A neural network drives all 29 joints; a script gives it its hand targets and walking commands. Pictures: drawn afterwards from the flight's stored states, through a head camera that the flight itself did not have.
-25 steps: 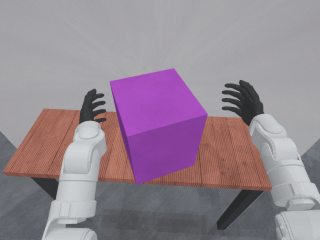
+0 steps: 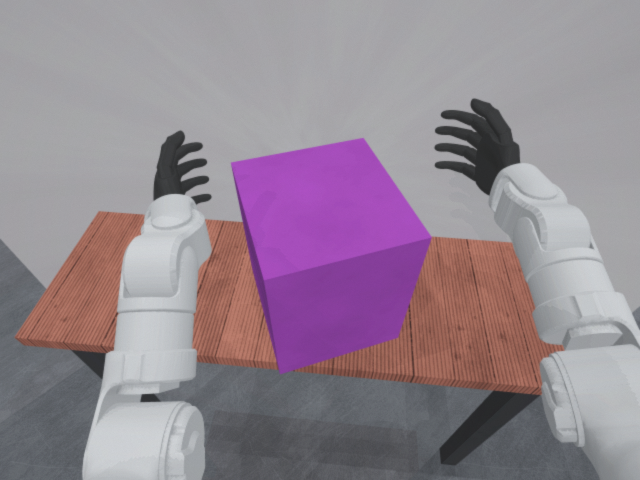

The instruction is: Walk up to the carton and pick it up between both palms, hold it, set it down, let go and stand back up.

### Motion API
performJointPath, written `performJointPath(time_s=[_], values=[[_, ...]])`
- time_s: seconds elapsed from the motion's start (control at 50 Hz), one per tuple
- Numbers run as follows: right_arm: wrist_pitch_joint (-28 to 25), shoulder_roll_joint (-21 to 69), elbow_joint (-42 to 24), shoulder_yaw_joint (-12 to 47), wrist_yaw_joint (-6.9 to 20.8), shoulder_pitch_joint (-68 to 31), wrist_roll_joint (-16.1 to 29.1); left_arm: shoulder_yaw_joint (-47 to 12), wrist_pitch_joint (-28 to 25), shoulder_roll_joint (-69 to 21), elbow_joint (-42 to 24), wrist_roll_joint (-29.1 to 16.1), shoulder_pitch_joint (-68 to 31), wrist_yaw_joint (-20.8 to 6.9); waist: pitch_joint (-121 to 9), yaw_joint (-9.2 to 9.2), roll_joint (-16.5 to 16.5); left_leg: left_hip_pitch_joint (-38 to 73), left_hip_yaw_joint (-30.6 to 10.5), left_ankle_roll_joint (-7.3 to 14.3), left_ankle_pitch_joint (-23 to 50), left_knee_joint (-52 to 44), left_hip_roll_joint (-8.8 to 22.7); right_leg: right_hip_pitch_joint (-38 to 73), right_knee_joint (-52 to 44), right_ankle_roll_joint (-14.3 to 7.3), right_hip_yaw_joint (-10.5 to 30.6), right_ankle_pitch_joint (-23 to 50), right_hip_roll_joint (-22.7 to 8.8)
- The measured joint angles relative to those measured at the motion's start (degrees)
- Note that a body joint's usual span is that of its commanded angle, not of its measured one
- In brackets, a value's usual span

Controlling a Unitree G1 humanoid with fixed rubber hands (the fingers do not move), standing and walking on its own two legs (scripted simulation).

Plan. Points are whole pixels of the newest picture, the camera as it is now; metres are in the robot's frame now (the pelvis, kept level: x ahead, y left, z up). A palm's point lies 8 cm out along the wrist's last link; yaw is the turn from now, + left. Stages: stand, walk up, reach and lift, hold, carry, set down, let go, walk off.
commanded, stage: reach and lift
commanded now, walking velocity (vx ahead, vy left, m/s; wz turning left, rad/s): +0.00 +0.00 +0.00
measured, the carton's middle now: (321, 257) +0.43 +0.03 +0.01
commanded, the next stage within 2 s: none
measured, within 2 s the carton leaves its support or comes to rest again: neither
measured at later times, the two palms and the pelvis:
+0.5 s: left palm (178, 200) +0.38 +0.20 +0.16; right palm (482, 162) +0.46 -0.16 +0.18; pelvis +0.01 +0.00 +0.00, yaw +0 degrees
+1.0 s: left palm (191, 239) +0.39 +0.20 +0.08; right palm (460, 201) +0.46 -0.15 +0.11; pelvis +0.01 +0.00 +0.00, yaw +0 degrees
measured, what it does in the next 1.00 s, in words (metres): stands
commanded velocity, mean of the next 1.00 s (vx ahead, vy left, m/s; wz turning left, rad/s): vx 0.00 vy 0.00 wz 0.00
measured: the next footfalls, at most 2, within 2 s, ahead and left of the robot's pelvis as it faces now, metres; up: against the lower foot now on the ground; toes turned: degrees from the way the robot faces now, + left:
none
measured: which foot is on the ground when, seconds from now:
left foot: down 0.00-1.00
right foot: down 0.00-1.00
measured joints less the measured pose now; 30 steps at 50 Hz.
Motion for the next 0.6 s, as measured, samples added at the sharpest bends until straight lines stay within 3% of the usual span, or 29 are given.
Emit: performJointPath(time_s=[0.32,0.6], values=[[0.33,-0.4,6.82,0.6,0.32,-5.44,0.82,0.47,-2.14,0.0,6.19,0.0,-3.76,-0.11,0.01,1.15,0.0,0.0,0.0,-0.1,-0.43,-0.02,0.0,0.0,0.0,0.0,0.0,-0.46,0.0],[-4.34,-0.4,15.59,0.88,2.13,-5.44,0.82,0.47,-11.28,0.0,16.83,0.0,-3.67,-1.75,0.07,2.11,0.0,0.0,0.0,-0.12,-0.46,-0.02,0.0,0.0,0.0,0.0,0.0,-0.49,0.0]])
